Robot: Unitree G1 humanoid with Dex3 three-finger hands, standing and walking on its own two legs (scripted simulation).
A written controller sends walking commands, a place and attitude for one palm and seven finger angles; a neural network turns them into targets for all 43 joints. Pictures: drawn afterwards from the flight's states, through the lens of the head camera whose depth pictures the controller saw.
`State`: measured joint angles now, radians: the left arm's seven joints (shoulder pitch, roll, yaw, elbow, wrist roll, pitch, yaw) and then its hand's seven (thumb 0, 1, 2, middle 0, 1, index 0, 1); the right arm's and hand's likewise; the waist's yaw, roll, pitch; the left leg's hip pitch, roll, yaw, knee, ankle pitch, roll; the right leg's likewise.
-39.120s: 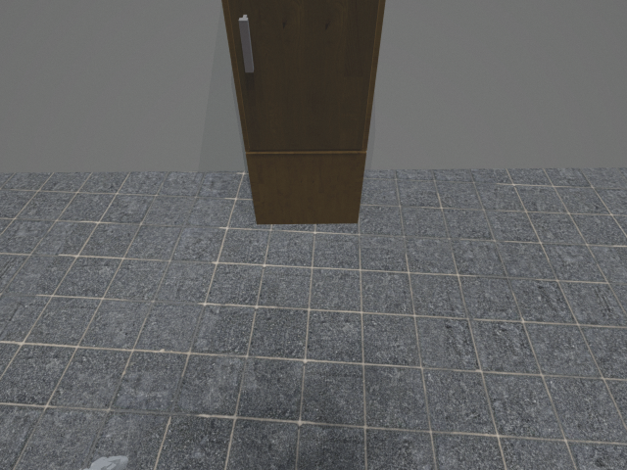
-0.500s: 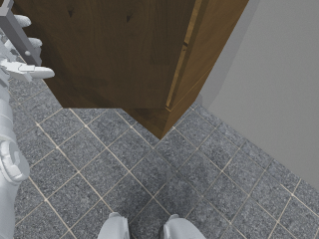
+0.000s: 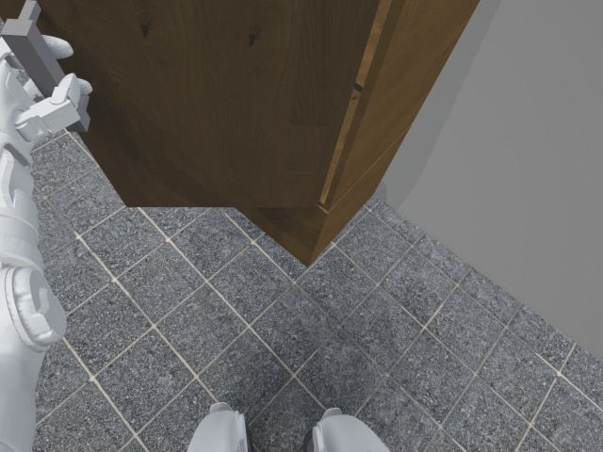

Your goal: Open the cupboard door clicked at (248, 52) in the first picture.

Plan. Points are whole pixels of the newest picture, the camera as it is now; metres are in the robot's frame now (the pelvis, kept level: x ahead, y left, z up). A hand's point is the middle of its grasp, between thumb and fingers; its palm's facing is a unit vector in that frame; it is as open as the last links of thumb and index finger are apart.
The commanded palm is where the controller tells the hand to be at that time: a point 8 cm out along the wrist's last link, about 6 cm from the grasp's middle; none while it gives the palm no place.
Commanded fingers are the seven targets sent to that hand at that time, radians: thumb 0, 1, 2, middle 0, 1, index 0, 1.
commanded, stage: close the thumb around the handle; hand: left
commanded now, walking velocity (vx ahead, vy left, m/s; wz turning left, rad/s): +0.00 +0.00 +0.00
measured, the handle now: (56, 71) +0.58 +0.26 +0.10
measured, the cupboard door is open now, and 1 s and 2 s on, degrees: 43 76 84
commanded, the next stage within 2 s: pull the door open along its arc in 0.02 s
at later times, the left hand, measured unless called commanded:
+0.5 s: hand (65, 136) +0.48 +0.23 +0.10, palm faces +0.01 -1.00 -0.01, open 6.1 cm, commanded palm +0.41 +0.28 +0.10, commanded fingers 0.00 0.90 0.90 -0.40 -1.35 -0.40 -1.35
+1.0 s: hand (131, 261) +0.32 +0.15 +0.10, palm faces +0.37 -0.93 +0.03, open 6.4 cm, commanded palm +0.26 +0.21 +0.10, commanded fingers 0.00 0.90 0.90 -0.40 -1.35 -0.40 -1.35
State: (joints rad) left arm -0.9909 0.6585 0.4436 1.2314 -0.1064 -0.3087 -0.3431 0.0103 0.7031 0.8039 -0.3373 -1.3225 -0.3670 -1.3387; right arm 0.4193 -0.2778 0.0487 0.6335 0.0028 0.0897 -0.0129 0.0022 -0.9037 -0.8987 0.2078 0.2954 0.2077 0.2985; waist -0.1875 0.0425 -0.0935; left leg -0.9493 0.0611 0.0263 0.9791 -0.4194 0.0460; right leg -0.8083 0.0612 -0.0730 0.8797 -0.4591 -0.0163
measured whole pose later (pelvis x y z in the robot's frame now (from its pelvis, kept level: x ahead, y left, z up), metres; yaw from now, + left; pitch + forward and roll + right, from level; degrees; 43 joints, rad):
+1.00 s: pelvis -0.01 -0.03 +0.02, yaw +2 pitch +9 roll +0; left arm -0.10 0.07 0.14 0.29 -0.11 -0.22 0.23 0.00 0.65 0.77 -0.34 -1.30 -0.33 -1.27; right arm 0.18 -0.20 0.03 0.55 -0.01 0.05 0.00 0.01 -0.91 -0.90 0.21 0.30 0.21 0.30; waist -0.01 0.04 -0.13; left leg -0.61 0.03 0.05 0.83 -0.37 0.01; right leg -0.52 0.04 -0.05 0.83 -0.46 -0.05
